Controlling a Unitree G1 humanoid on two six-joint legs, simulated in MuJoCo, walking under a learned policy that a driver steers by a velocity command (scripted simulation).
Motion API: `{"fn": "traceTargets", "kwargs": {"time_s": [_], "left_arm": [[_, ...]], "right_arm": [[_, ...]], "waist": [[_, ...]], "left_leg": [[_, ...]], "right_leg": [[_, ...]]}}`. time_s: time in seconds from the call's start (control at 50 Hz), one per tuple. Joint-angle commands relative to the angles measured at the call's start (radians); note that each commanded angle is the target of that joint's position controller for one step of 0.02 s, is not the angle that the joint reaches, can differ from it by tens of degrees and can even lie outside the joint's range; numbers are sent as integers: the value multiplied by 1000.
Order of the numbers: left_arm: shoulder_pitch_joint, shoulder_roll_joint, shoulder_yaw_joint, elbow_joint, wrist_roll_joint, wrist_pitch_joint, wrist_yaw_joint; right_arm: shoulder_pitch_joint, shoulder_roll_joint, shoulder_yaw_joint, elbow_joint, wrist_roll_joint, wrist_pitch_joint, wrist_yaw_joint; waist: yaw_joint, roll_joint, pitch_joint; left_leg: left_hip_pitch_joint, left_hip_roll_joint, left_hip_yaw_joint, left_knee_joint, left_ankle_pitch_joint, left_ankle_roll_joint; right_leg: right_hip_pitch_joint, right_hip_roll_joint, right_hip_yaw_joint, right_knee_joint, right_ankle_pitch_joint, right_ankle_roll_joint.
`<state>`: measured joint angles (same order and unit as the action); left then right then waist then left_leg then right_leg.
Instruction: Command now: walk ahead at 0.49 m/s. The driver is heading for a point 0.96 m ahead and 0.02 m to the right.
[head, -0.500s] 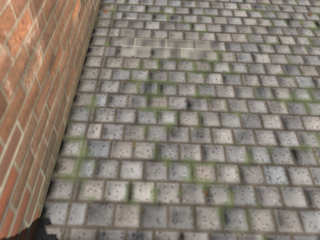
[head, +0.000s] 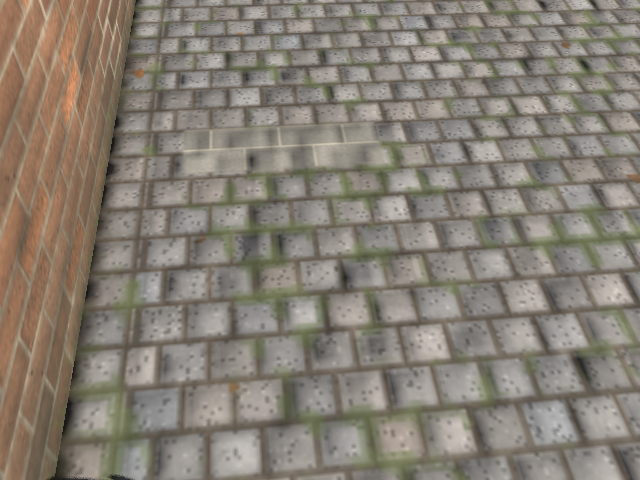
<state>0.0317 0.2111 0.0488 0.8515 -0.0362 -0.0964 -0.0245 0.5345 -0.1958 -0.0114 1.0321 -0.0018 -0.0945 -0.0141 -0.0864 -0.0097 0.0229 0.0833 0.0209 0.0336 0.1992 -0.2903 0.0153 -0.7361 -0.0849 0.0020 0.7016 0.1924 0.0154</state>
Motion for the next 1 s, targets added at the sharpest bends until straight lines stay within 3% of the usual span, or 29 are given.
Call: {"fn": "traceTargets", "kwargs": {"time_s": [0.02, 0.06, 0.08, 0.1, 0.12, 0.14, 0.16, 0.18, 0.2, 0.22, 0.24, 0.28, 0.3, 0.4, 0.52, 0.62, 0.66, 0.7, 0.72, 0.74, 0.76, 0.78, 0.8, 0.82, 0.84, 0.86, 0.9, 0.92, 1.0], "left_arm": [[-159, 39, -6, -95, -11, -26, -24], [-211, 59, -11, -115, -9, -29, -28], [-170, 83, -3, -109, -13, -23, -28], [-103, 117, 11, -88, -14, -14, -30], [50, 174, 38, -39, 5, -8, -29], [253, 221, 65, 19, 9, 3, -25], [386, 316, 81, 42, 26, 9, -18], [421, 355, 81, 64, 35, 4, -38], [376, 227, 50, 69, 28, -9, -42], [282, 183, 32, 64, 20, -18, -39], [199, 160, 18, 51, 24, -23, -36], [159, 118, 7, 63, 43, -26, -26], [175, 114, 6, 76, 51, -24, -24], [239, 165, 9, 107, 36, -18, 6], [305, 197, 12, 119, 31, -6, 30], [385, 208, 19, 152, 18, 14, 33], [380, 220, 27, 155, 14, 23, 35], [345, 237, 34, 146, 15, 31, 35], [321, 232, 31, 140, 18, 38, 34], [328, 197, 17, 129, 24, 45, 36], [428, 83, -17, 100, 39, 34, 32], [448, 70, -24, 121, 27, 4, 31], [360, 192, 9, 106, -10, -14, 30], [284, 203, 12, 78, -26, -25, 31], [249, 196, 19, 76, -27, -25, 37], [252, 184, 27, 84, -18, -12, 44], [277, 137, 25, 88, -4, 14, 51], [283, 123, 29, 89, 5, 19, 52], [114, 112, 31, 31, 13, 18, 51]], "right_arm": [[50, -166, -32, -19, 12, -3, -5], [20, -207, -51, -32, 28, 7, -5], [2, -202, -51, -41, 15, 6, -9], [-19, -195, -53, -39, 17, 8, -8], [-10, -205, -58, -43, 13, 11, -11], [-36, -211, -59, -54, 2, 24, -13], [43, -160, -42, -81, -20, 33, -9], [217, 24, 4, -70, 11, 11, 5], [66, -112, -29, -90, 54, -11, -1], [-99, -179, -50, -142, 74, -19, -9], [-156, -179, -52, -153, 61, -22, -20], [-132, -145, -62, -142, 35, -8, -19], [-122, -127, -64, -139, 33, 2, -11], [-271, -122, -75, -199, 18, 32, -4], [-461, -109, -66, -258, 14, 11, 15], [-577, -105, -51, -311, 26, -2, 46], [-576, -121, -53, -326, 27, -7, 56], [-493, -159, -66, -315, 26, -11, 58], [-366, -192, -86, -280, 22, -13, 54], [-187, -248, -110, -230, 16, -9, 52], [-79, -357, -129, -210, -10, -12, 45], [-57, -295, -108, -197, -11, -16, 54], [-122, -245, -90, -204, -7, -20, 55], [-202, -213, -77, -229, -5, -17, 46], [-270, -188, -67, -231, -12, -17, 43], [-311, -162, -58, -234, -18, -21, 42], [-294, -171, -60, -216, -21, -27, 36], [-272, -182, -65, -191, -9, -28, 28], [-198, -226, -81, -159, -1, -20, 7]], "waist": [[16, 130, 170], [15, 115, 186], [29, 149, 170], [63, 206, 122], [123, 201, 25], [225, 164, -101], [224, -42, -282], [133, -372, -500], [173, -223, -416], [166, -147, -217], [135, -42, -148], [83, -70, -105], [71, -84, -94], [84, -37, 29], [137, -47, 65], [173, -42, 97], [156, -51, 89], [100, -74, 35], [28, -68, -44], [-48, -38, -163], [-19, 204, -330], [-13, 328, -437], [-12, 227, -304], [5, 150, -200], [36, 81, -118], [70, 90, -73], [96, 95, -39], [111, 79, -36], [81, 50, 25]], "left_leg": [[-70, 243, -84, -65, 242, 153], [-24, 257, -71, -57, 303, 128], [22, 262, -58, -41, 389, 120], [50, 251, -58, 26, 580, 104], [80, 235, -37, 169, 798, 89], [-18, 191, -3, 408, 898, 60], [-302, 113, 6, 776, 512, 34], [-585, -85, -101, 1115, -288, -12], [-664, -47, -212, 1201, -269, 20], [-734, 7, -156, 1197, -194, 45], [-689, 62, -143, 1144, -93, 56], [-579, 125, -145, 1038, 21, 50], [-565, 127, -136, 1020, 27, 45], [-743, 154, -103, 847, 144, -12], [-771, 113, -52, 509, 391, -23], [-777, 84, -40, 362, 360, -1], [-751, 73, -40, 328, 296, 24], [-617, 34, -11, 311, 229, 55], [-448, -4, 22, 298, 226, 80], [-185, 30, -25, 319, 229, 123], [200, 289, -427, 292, 137, 244], [304, 397, -792, 92, -22, 299], [193, 363, -684, 93, -22, 240], [50, 320, -529, 91, 37, 206], [-107, 282, -423, 50, 114, 180], [-196, 238, -339, 15, 144, 164], [-254, 214, -290, -48, 121, 180], [-250, 220, -279, -47, 185, 180], [-172, 237, -240, -92, 212, 183]], "right_leg": [[-1, 19, -33, -94, -9, -14], [44, 23, -40, -181, -101, -41], [97, 25, -55, -199, -117, -57], [192, 50, -55, -202, -141, -78], [339, 98, -76, -188, -149, -105], [611, 113, -88, -163, -138, -136], [968, -117, 177, -90, -123, -225], [1211, -346, 712, -327, -470, -398], [1104, -300, 750, -469, -606, -325], [943, -261, 566, -462, -526, -256], [791, -223, 427, -466, -373, -230], [636, -147, 246, -489, -211, -209], [613, -134, 226, -510, -204, -224], [574, -155, 185, -621, -296, -274], [624, -110, 73, -625, -241, -215], [748, -160, 58, -562, -224, -209], [797, -188, 65, -518, -182, -196], [819, -188, 55, -417, 30, -174], [798, -147, 19, -258, 193, -151], [681, -97, -19, -13, 173, -117], [327, 48, -64, 391, -223, -56], [127, 132, 69, 580, -733, -50], [38, 61, 117, 656, -699, -72], [40, 7, 94, 649, -609, -74], [85, -27, 86, 570, -525, -71], [132, -57, 89, 495, -465, -67], [172, -72, 82, 446, -406, -53], [161, -76, 85, 411, -401, -43], [-30, -77, 75, 245, -266, -5]]}}
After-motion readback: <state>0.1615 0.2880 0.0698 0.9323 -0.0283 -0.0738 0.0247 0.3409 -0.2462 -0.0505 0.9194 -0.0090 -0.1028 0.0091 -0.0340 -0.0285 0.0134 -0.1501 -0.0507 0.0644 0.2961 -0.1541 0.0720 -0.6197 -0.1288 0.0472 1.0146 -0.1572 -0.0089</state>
